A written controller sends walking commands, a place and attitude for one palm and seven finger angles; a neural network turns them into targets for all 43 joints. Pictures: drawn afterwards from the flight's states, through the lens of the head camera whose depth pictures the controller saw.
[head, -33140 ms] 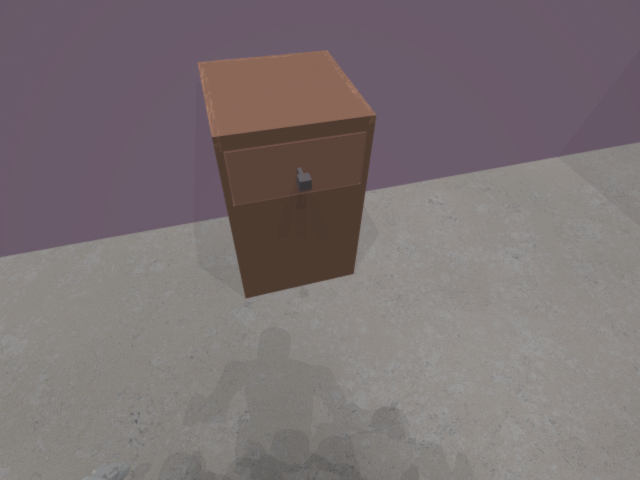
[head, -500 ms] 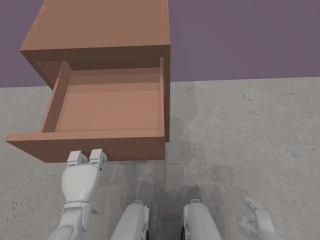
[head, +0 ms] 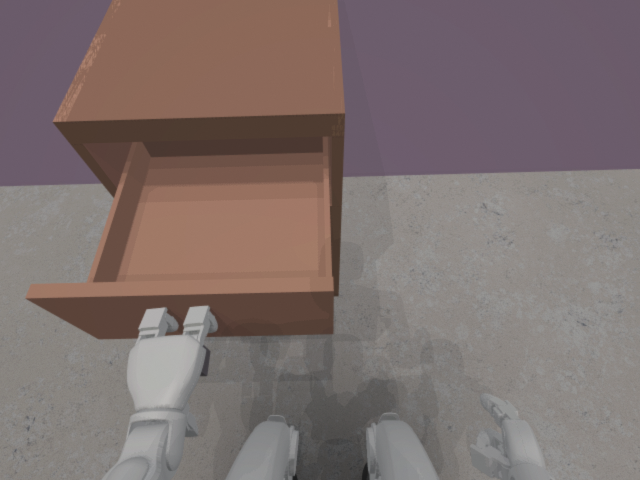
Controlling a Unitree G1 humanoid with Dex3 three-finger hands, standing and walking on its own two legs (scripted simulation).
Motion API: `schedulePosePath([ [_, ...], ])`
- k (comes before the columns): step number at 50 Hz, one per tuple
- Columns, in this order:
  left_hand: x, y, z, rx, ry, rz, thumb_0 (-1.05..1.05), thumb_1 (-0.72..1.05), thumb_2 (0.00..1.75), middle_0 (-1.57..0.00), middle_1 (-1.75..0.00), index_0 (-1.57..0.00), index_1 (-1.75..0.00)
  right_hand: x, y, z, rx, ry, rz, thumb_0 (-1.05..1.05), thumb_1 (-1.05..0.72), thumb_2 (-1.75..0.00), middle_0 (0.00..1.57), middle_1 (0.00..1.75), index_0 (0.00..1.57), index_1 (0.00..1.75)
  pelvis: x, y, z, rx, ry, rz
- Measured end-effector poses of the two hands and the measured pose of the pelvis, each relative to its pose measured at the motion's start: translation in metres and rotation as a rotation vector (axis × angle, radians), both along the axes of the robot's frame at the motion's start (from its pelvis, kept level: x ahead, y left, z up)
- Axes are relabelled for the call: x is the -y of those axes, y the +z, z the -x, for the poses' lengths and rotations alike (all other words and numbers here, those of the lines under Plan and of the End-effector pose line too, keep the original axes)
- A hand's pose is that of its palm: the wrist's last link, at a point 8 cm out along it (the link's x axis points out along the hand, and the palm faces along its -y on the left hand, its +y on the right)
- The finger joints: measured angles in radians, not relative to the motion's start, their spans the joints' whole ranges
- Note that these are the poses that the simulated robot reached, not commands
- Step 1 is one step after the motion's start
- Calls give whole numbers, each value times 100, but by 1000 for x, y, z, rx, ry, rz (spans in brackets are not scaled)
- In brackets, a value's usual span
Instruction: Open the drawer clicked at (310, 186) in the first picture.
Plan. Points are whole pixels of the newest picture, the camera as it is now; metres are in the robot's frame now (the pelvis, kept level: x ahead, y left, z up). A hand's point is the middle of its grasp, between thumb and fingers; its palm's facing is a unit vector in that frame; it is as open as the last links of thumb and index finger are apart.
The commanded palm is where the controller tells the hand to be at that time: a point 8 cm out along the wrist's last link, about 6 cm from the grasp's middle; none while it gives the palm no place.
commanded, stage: lift the hand off the handle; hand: left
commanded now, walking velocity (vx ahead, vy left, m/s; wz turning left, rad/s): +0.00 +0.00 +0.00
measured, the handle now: (195, 346) +0.29 +0.20 -0.08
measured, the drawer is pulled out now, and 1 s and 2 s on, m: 0.26 0.26 0.26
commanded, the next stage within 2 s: draw the hand back to the body in 1.94 s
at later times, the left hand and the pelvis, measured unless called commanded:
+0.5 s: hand (168, 364) +0.26 +0.21 -0.03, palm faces -0.03 -0.06 -1.00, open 13.4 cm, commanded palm +0.24 +0.21 +0.02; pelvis +0.02 +0.00 +0.03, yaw +0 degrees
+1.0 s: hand (159, 355) +0.26 +0.21 +0.00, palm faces -0.02 -0.07 -1.00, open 13.3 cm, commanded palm +0.24 +0.21 +0.06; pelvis +0.02 +0.00 +0.05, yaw +0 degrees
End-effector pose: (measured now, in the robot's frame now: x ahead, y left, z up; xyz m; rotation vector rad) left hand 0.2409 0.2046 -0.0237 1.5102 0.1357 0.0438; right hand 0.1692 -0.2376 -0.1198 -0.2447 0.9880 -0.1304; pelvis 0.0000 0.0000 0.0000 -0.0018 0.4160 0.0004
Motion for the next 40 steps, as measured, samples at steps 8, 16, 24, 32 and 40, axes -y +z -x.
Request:
schedulePosePath([
  [8, 0, 8, 0, -6, 5, 3, 0, -49, 30, -32, -120, -43, -121, 4, 12, -7, 8, 1, 13, 1, -91, -90, 20, 30, 20, 30, 0, 8, -6, 14, 1, 2],
  [16, -4, 29, 1, 27, 34, -7, 0, -49, 30, -32, -120, -42, -122, 3, 23, -15, 25, 5, 0, 1, -91, -90, 20, 30, 20, 30, 0, 18, -13, 35, -1, 1],
  [24, -5, 43, 2, 21, 56, -5, 0, -49, 30, -32, -120, -40, -122, 0, 36, -23, 51, 13, -13, 1, -91, -90, 20, 30, 20, 30, 1, 27, -16, 60, 0, -1],
  [32, -5, 53, 2, 17, 48, -2, 0, -49, 30, -32, -120, -39, -122, 0, 46, -27, 70, 20, -11, 1, -91, -90, 20, 30, 20, 30, 2, 33, -18, 79, 1, -1],
  [40, -4, 65, 1, 34, 44, 0, 0, -49, 30, -32, -120, -39, -122, 0, 53, -26, 74, 16, -18, 1, -91, -90, 20, 30, 20, 30, 1, 40, -19, 100, -1, -1],
])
